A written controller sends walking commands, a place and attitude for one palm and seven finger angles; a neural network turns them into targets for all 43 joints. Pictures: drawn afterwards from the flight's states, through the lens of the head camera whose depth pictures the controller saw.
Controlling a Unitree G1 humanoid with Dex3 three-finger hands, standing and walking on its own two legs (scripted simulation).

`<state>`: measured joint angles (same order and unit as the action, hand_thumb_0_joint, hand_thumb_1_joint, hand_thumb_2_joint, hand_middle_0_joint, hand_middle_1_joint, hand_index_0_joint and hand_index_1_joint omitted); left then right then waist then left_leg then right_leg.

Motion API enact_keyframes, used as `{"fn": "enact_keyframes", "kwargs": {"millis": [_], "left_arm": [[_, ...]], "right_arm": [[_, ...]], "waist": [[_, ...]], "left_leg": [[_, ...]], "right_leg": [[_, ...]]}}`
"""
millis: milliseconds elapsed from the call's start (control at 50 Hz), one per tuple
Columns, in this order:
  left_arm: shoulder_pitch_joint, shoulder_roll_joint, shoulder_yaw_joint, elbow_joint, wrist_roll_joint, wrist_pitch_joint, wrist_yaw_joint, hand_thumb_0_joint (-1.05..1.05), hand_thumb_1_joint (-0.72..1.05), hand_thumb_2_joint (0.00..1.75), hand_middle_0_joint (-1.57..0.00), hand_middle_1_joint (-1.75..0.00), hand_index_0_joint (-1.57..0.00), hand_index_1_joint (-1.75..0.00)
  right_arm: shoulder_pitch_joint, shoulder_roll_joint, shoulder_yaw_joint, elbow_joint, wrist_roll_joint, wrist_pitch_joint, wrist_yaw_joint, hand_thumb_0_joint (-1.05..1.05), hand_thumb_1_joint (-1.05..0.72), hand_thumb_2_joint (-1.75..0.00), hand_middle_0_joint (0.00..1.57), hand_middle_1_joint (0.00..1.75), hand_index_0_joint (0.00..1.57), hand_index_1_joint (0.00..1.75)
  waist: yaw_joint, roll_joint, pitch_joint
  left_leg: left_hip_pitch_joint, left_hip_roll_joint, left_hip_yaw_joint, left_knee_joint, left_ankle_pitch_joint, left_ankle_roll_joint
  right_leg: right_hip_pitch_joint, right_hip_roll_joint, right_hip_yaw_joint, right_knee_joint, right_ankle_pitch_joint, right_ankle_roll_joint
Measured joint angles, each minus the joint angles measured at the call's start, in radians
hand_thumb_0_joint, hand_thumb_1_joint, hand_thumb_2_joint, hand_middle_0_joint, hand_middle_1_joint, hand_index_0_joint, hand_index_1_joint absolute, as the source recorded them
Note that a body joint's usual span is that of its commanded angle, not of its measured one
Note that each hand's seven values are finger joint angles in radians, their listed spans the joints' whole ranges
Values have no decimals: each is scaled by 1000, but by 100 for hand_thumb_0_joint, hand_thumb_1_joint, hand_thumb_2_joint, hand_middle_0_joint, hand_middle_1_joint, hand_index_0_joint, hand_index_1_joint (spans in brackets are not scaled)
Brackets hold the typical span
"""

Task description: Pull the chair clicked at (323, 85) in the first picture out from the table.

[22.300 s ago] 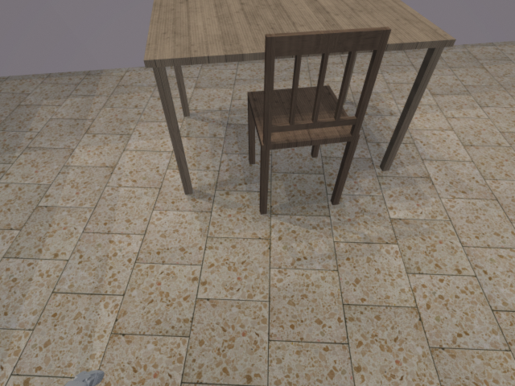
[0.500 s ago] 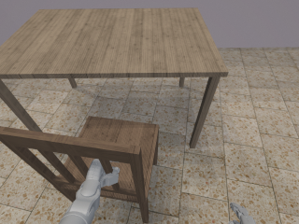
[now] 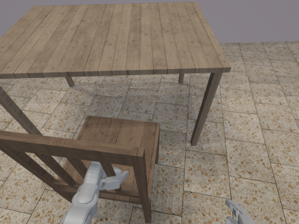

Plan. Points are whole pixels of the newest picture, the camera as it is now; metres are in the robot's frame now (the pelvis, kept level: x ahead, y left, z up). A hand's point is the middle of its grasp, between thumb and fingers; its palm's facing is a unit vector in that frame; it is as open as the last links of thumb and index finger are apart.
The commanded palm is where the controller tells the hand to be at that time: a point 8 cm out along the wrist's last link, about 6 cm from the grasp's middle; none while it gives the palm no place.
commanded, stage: open the thumb and straighten the fingers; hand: left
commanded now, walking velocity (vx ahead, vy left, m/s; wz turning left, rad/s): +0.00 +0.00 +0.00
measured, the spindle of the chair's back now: (84, 173) +0.29 +0.22 -0.09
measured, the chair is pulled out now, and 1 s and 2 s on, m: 0.27 0.27 0.27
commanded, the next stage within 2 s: draw the fingers out of the gap in 0.52 s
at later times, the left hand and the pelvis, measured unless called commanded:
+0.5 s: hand (113, 178) +0.26 +0.11 -0.05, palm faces -0.04 -0.98 -0.17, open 16.9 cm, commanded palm +0.25 +0.16 -0.03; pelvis +0.01 +0.00 -0.02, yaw +1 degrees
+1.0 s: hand (109, 205) +0.19 +0.12 -0.06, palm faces -0.02 -0.98 -0.17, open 17.5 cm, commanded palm +0.18 +0.16 -0.03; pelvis +0.01 -0.01 -0.04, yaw +2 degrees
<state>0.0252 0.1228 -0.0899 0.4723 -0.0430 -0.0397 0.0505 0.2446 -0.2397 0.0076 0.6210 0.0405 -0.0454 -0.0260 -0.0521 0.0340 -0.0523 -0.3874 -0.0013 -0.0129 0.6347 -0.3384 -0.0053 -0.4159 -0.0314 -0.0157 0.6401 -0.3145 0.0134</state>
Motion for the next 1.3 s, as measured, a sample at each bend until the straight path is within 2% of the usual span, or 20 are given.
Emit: {"fn": "enact_keyframes", "kwargs": {"millis": [100,220,320,460,580,680,820,1060,1300], "left_arm": [[5,-6,7,-73,8,92,11,2,-3,44,-43,-134,-47,-138],[46,-6,-2,-173,-1,164,16,0,-36,29,-36,-111,-38,-111],[71,-16,-24,-227,9,209,18,0,-47,23,-27,-81,-27,-80],[93,-5,-15,-285,13,248,22,-1,-52,21,-12,-35,-12,-34],[118,2,-25,-328,13,267,19,-1,-53,20,-4,-12,-4,-12],[142,3,-17,-347,12,275,16,-1,-54,20,-2,-4,-2,-4],[294,19,-24,-473,16,264,17,-1,-53,20,-1,-1,-1,-1],[471,33,-64,-627,33,249,19,-1,-54,20,0,0,0,0],[590,30,-75,-720,48,263,8,-1,-54,20,0,0,0,0]], "right_arm": [[-6,-15,-3,-27,-3,-14,-7,1,-91,-90,20,30,20,30],[-5,-12,3,-56,-5,-37,-22,1,-91,-90,20,30,20,30],[-7,-6,17,-75,-9,-45,-27,1,-91,-90,20,30,20,30],[-4,3,28,-95,-14,-45,-35,1,-91,-90,20,30,20,30],[5,-6,30,-100,-15,-49,-38,2,-90,-90,20,30,20,30],[12,-11,28,-106,-17,-47,-43,2,-90,-90,20,30,20,30],[37,-13,20,-139,-16,-58,-46,2,-91,-90,20,30,20,30],[30,-6,22,-157,-18,-97,-66,2,-91,-90,20,30,20,30],[25,20,26,-189,-16,-89,-74,2,-90,-90,20,30,20,30]], "waist": [[3,9,-21],[8,24,-45],[14,30,-55],[16,28,-59],[13,30,-64],[9,25,-67],[5,25,-77],[16,29,-86],[25,28,-109]], "left_leg": [[-70,-6,4,84,-40,6],[-109,-10,2,138,-72,9],[-134,-12,-6,174,-91,10],[-159,-11,-15,204,-107,5],[-173,-9,-25,221,-116,1],[-185,-7,-25,231,-120,-3],[-199,-3,-27,248,-131,-7],[-242,-8,-48,308,-154,-8],[-263,-10,-47,341,-170,-3]], "right_leg": [[-70,-6,5,81,-39,6],[-106,-10,4,132,-69,10],[-125,-13,-3,164,-90,11],[-147,-12,-12,193,-108,6],[-157,-11,-22,208,-118,2],[-171,-9,-22,221,-124,-2],[-185,-5,-24,240,-136,-5],[-215,-10,-44,288,-161,-7],[-233,-12,-43,315,-173,-2]]}}
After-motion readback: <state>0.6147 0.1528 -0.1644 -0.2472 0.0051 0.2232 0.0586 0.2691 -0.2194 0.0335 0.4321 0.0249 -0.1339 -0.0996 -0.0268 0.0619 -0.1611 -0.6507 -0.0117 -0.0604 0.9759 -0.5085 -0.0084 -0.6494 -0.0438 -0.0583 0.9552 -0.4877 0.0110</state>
